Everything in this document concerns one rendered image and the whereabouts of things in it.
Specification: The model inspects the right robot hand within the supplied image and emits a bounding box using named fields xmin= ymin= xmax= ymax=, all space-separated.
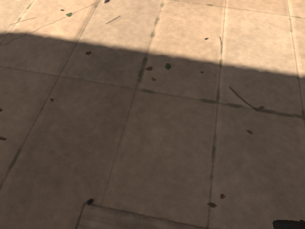
xmin=273 ymin=219 xmax=305 ymax=229

